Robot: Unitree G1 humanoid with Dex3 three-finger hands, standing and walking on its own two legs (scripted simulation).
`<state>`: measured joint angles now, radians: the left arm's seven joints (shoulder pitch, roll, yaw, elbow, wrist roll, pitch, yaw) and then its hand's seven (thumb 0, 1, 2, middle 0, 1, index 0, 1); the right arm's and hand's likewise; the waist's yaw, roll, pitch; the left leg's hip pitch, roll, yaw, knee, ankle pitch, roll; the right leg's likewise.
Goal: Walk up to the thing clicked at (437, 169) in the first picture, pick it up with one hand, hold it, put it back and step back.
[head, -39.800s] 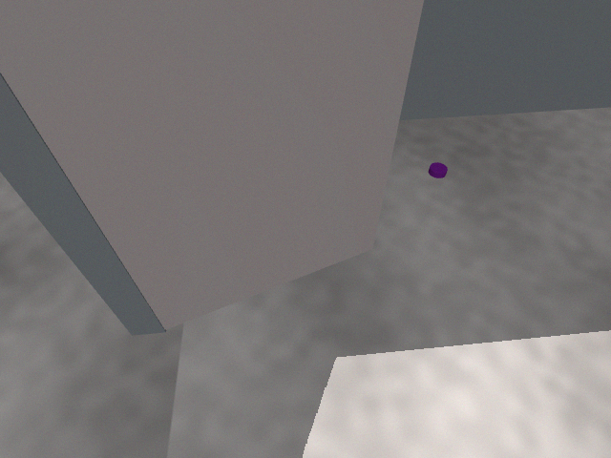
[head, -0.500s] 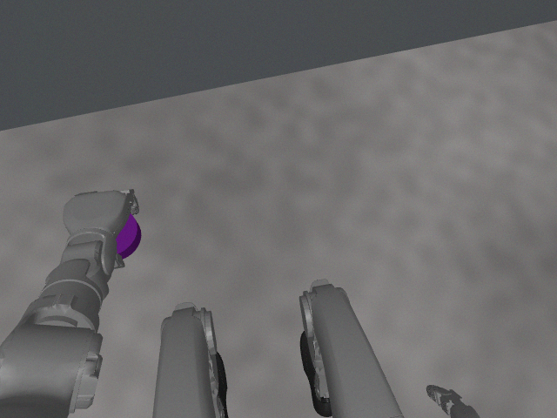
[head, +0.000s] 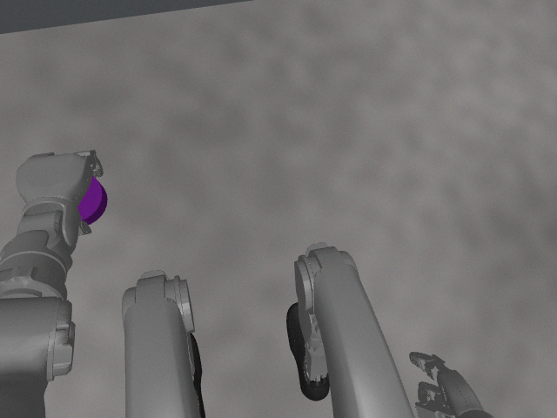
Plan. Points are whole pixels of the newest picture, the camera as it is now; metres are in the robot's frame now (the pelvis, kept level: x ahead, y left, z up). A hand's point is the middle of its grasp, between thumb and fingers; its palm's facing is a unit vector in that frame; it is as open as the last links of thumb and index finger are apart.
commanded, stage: crouch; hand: left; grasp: from above
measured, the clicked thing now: (75, 198) +0.46 +0.26 -0.19
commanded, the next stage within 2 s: lower in 0.54 s
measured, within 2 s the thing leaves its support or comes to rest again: neither
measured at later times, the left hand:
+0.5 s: hand (86, 208) +0.45 +0.26 -0.23, palm faces -0.45 -0.04 -0.89, open 10.5 cm
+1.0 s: hand (100, 213) +0.45 +0.25 -0.29, palm faces -0.46 -0.07 -0.88, open 10.4 cm
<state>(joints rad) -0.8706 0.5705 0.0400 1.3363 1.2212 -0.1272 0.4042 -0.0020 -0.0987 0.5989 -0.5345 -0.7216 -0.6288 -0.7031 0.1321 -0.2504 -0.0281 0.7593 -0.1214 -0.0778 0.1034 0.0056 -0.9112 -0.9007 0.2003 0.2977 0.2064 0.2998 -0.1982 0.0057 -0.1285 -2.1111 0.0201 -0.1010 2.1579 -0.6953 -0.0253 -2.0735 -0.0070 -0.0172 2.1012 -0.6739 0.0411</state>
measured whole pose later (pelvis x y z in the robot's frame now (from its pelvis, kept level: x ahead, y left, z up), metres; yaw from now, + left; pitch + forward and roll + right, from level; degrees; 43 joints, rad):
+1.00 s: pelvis +0.00 +0.00 -0.09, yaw -3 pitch +33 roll -7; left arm -0.96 0.72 0.12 1.57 1.30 -0.22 0.52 -0.01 -0.08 0.53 -0.56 -0.69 -0.66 -0.66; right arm 0.14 -0.28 0.07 0.78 -0.19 -0.11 0.17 0.00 -0.92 -0.90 0.20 0.30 0.21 0.30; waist -0.28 -0.04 -0.01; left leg -2.34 0.00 -0.17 2.47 -0.71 -0.04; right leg -2.28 0.01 -0.04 2.37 -0.67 0.05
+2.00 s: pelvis +0.00 +0.01 -0.12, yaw -8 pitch +28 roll -13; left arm -1.01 0.90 0.18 1.80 1.32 -0.21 0.69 -0.01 -0.08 0.53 -0.58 -0.67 -0.67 -0.65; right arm 0.08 -0.32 0.21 0.76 -0.31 -0.26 0.31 0.00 -0.91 -0.90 0.20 0.30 0.20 0.30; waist -0.38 -0.10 0.12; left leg -2.36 0.00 -0.25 2.60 -0.74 -0.02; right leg -2.26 0.05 -0.11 2.42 -0.67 0.08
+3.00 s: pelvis -0.01 +0.02 -0.11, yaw -10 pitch +25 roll -14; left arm -1.01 0.96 0.12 1.82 1.29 -0.23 0.73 0.00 -0.14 0.70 -0.45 -0.79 -0.48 -0.76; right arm 0.05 -0.36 0.30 0.71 -0.32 -0.30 0.33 0.00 -0.91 -0.90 0.20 0.30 0.20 0.30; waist -0.40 -0.15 0.18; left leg -2.32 0.01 -0.28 2.58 -0.73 -0.02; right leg -2.22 0.06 -0.14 2.38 -0.64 0.08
